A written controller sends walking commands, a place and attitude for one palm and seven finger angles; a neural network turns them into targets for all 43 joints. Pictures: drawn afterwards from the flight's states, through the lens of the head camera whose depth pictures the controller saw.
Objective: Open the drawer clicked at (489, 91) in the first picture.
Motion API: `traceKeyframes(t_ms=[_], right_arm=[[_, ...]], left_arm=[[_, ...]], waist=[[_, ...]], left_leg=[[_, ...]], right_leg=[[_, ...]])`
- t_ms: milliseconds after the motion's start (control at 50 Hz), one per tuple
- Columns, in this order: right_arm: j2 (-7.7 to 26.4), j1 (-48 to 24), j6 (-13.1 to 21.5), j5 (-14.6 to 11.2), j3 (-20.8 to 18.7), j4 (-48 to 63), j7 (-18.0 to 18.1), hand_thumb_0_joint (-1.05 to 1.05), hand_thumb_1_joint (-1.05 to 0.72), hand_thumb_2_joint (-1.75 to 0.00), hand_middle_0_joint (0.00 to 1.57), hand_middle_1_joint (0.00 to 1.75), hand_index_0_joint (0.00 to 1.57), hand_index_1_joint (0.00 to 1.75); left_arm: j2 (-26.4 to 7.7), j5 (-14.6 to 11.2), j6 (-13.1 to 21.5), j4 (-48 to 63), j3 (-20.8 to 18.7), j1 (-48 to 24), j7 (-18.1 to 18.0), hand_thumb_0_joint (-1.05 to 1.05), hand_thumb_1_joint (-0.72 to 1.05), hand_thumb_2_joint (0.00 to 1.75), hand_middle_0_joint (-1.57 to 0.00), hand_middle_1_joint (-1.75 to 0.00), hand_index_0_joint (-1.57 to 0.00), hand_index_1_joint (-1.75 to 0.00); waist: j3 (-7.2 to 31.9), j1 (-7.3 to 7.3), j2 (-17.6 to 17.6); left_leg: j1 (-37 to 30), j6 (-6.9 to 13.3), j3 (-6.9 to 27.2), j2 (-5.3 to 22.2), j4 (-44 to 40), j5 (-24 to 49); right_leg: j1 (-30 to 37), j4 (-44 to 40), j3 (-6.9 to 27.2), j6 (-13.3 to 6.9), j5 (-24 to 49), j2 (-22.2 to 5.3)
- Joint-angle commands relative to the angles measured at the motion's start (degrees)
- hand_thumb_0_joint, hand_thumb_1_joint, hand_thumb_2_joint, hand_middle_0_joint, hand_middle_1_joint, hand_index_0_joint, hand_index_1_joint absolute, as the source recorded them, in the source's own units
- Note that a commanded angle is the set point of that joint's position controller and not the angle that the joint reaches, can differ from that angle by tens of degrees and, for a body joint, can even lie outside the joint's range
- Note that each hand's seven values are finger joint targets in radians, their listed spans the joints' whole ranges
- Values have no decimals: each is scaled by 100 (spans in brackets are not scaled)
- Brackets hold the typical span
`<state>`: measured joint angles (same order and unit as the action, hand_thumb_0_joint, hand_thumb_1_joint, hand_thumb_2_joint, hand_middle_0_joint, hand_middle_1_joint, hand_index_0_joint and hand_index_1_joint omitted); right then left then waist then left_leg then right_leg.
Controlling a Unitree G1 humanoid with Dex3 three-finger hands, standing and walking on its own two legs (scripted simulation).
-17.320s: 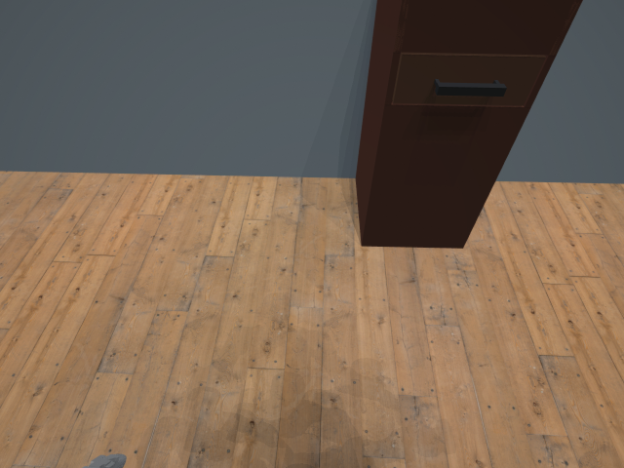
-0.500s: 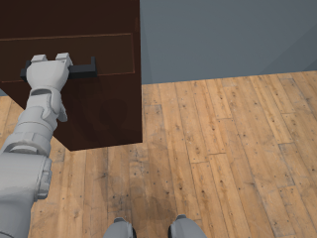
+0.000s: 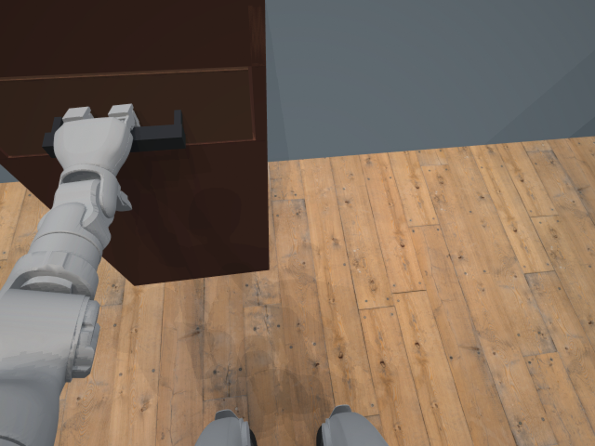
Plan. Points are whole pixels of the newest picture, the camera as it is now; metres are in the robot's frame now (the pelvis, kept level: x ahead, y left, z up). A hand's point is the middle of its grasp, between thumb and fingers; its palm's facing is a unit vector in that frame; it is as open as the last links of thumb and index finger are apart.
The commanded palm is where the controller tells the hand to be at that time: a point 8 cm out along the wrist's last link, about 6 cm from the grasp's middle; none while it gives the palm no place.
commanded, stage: close the thumb around the handle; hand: left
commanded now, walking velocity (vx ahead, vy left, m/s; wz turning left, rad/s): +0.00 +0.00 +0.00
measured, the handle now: (118, 130) +0.56 +0.22 +0.03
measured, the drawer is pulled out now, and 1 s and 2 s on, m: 0.00 0.03 0.07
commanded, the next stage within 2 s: pull the drawer open in 0.42 s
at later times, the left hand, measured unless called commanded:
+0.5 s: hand (113, 168) +0.51 +0.23 +0.01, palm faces -0.08 -0.02 -1.00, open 6.0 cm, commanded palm +0.50 +0.21 +0.06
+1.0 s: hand (111, 189) +0.47 +0.23 +0.01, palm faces -0.06 -0.05 -1.00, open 6.0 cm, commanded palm +0.44 +0.21 +0.06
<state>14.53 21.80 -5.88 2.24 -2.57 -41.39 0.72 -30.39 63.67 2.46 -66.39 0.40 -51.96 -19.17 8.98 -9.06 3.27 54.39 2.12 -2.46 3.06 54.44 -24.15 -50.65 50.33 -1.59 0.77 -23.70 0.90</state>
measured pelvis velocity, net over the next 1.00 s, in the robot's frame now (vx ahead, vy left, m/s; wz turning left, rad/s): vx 0.02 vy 0.00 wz -0.01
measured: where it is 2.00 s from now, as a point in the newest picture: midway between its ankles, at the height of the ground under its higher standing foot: outside the picture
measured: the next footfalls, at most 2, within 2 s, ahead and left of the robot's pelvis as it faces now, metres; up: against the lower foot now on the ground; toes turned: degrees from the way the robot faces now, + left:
none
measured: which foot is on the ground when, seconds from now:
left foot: down 0.00-1.00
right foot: down 0.00-1.00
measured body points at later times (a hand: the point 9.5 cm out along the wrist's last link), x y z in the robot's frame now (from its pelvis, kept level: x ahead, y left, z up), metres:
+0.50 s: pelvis +0.00 +0.00 +0.00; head +0.13 +0.01 +0.43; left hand +0.51 +0.23 +0.06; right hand -0.02 -0.28 -0.12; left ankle +0.00 +0.09 -0.68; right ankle -0.01 -0.14 -0.68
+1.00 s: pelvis +0.02 +0.00 +0.01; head +0.12 +0.00 +0.45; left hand +0.47 +0.23 +0.06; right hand +0.03 -0.27 -0.12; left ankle +0.00 +0.09 -0.68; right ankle -0.01 -0.14 -0.68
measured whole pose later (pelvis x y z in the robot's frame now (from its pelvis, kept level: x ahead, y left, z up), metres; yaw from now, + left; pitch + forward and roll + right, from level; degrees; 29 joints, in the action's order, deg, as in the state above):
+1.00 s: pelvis +0.02 +0.00 +0.01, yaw -1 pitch +21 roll -2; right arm 13.7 20.7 -7.4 1.5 -4.0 -41.0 -0.2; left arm -25.1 61.9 1.1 -53.6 1.2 -37.1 -21.1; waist 9.8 -5.2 3.3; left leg 46.2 2.0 -3.7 2.9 49.7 -24.7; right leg -43.1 45.9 -0.3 0.9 -23.9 1.0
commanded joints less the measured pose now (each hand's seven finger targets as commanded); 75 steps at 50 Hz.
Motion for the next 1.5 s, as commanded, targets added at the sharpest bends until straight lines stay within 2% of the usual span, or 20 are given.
traceKeyframes(t_ms=[0,60,200,260,320,360,400,480,500,560,680,920,960,1020,1060,1100,1220,1260,1380,1480], right_arm=[[1014,1037,23,-6,-376,130,83,0,-90,-90,20,30,20,30],[1049,1005,11,-10,-357,126,100,0,-90,-90,20,30,20,30],[1022,1038,31,-19,-375,121,96,0,-90,-90,20,30,20,30],[1059,1037,16,-15,-344,105,118,0,-90,-90,20,30,20,30],[1033,1022,27,-36,-331,152,138,0,-90,-90,20,30,20,30],[1069,1028,11,-33,-316,136,142,0,-90,-90,20,30,20,30],[1022,1040,27,-46,-331,174,147,0,-90,-90,20,30,20,30],[1034,1068,43,-20,-361,161,136,0,-90,-90,20,30,20,30],[1001,1063,48,-19,-367,160,126,0,-90,-90,20,30,20,30],[1021,1020,37,-22,-364,179,101,0,-90,-90,20,30,20,30],[967,937,-3,-47,-405,266,68,0,-90,-90,20,30,20,30],[865,593,-87,-80,-507,352,-26,0,-90,-90,20,30,20,30],[880,511,-113,-89,-500,365,-18,0,-90,-90,20,30,20,30],[823,386,-108,-103,-515,450,-40,0,-90,-90,20,30,20,30],[898,481,-110,-86,-491,209,55,0,-90,-90,20,30,20,30],[877,463,-81,-79,-490,210,67,0,-90,-90,20,30,20,30],[817,435,-31,-81,-480,293,67,0,-90,-90,20,30,20,30],[847,443,-25,-74,-465,287,83,0,-90,-90,20,30,20,30],[836,466,45,-91,-432,321,117,0,-90,-90,20,30,20,30],[879,558,97,-93,-428,249,138,0,-90,-90,20,30,20,30]], left_arm=[[-1180,-66,72,890,-198,-2127,-190,0,34,66,-36,-129,-36,-129],[-1394,-75,61,830,-326,-2152,-196,0,51,73,-37,-131,-37,-131],[-1127,-50,-13,766,-89,-2293,-205,0,90,90,-40,-135,-40,-135],[-1410,-96,-28,622,-293,-2242,-153,0,90,90,-40,-135,-40,-135],[-1349,-59,-6,714,-177,-2286,-104,0,90,90,-40,-135,-40,-135],[-1584,-84,4,701,-344,-2322,-92,0,90,90,-40,-135,-40,-135],[-1243,-53,3,681,-86,-2315,-91,0,90,90,-40,-135,-40,-135],[-1382,-32,64,904,-250,-2356,-132,0,90,90,-40,-135,-40,-135],[-1108,-53,51,848,-62,-2315,-132,0,90,90,-40,-135,-40,-135],[-1258,-124,70,839,-293,-1831,-103,0,90,90,-40,-135,-40,-135],[-933,-169,91,1254,-208,-1080,-95,0,90,90,-40,-135,-40,-135],[-218,-242,5,2060,29,114,-285,0,90,90,-40,-135,-40,-135],[-414,-223,-6,2144,-137,263,-323,0,90,90,-40,-135,-40,-135],[-185,-235,-40,2385,-47,654,-367,0,90,90,-40,-135,-40,-135],[-618,-114,-12,2163,-85,-1034,-443,0,90,90,-40,-135,-40,-135],[-628,-10,-66,1771,-130,-824,-510,0,90,90,-40,-135,-40,-135],[-301,-35,-52,1616,117,-1179,-513,0,90,90,-40,-135,-40,-135],[-601,-56,-16,1566,-100,-1265,-493,0,90,90,-40,-135,-40,-135],[-521,-40,50,1487,74,-1434,-473,0,90,90,-40,-135,-40,-135],[-769,-41,84,1358,-81,-1522,-474,0,90,90,-40,-135,-40,-135]], waist=[[2464,-71,299],[2457,-65,192],[2495,-144,386],[2492,-139,77],[2440,-133,255],[2486,-120,199],[2456,-162,239],[2752,-102,414],[2616,-150,402],[2688,28,256],[2794,243,313],[2310,394,29],[2306,461,-18],[2300,544,37],[1845,96,-118],[1932,228,48],[2262,164,100],[2297,173,-24],[2289,123,123],[2295,114,8]], left_leg=[[-2394,3,306,-210,-389,2722],[-2249,22,275,-229,-405,2547],[-2385,10,280,-230,-379,2610],[-2152,49,254,-248,-362,2485],[-2105,45,217,-263,-389,2412],[-2117,47,240,-256,-380,2453],[-2172,35,261,-255,-382,2431],[-2449,13,301,-218,-325,2728],[-2435,12,288,-225,-323,2710],[-2362,13,258,-233,-364,2690],[-2716,-21,246,-187,-486,3190],[-3039,-19,164,-152,-713,3847],[-3013,-15,164,-172,-755,3857],[-3167,-17,137,-173,-784,4068],[-2803,3,162,-200,-699,3452],[-2828,-13,166,-246,-717,3305],[-2868,-27,182,-282,-607,3065],[-2733,-10,189,-290,-585,2960],[-2498,12,160,-332,-604,2415],[-2321,32,173,-330,-608,2148]], right_leg=[[702,-487,-122,-247,1976,309],[793,-499,-82,-244,1940,293],[638,-503,-95,-240,1928,306],[826,-501,-55,-221,1993,294],[845,-510,-49,-221,1994,283],[865,-481,-54,-229,2000,284],[739,-489,-78,-223,1906,294],[680,-431,-87,-231,1986,303],[637,-468,-95,-232,1980,313],[888,-464,-83,-243,2055,311],[1101,-502,-126,-250,2286,327],[1511,-729,-133,-238,2759,306],[1659,-728,-105,-258,2846,294],[1749,-758,-110,-250,2959,284],[1407,-742,-58,-226,2815,247],[1311,-704,-68,-267,2588,260],[1173,-632,-77,-259,2378,258],[1280,-616,-39,-260,2430,252],[1210,-654,-1,-249,2135,250],[1200,-669,14,-242,1932,257]])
